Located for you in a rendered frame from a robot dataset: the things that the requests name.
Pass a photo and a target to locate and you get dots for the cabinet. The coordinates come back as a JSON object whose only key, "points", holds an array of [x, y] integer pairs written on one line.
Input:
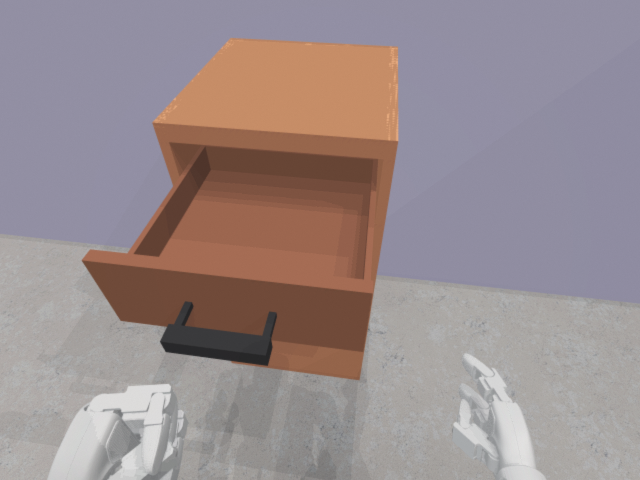
{"points": [[292, 96]]}

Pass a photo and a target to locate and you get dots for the drawer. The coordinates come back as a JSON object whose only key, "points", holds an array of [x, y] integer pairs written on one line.
{"points": [[244, 232]]}

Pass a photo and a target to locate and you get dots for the handle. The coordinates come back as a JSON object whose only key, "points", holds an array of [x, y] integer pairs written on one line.
{"points": [[218, 344]]}

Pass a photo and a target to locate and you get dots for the robot left hand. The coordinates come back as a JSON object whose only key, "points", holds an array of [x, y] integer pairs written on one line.
{"points": [[137, 429]]}

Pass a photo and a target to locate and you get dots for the robot right hand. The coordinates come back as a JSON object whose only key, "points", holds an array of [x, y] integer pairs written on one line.
{"points": [[500, 436]]}

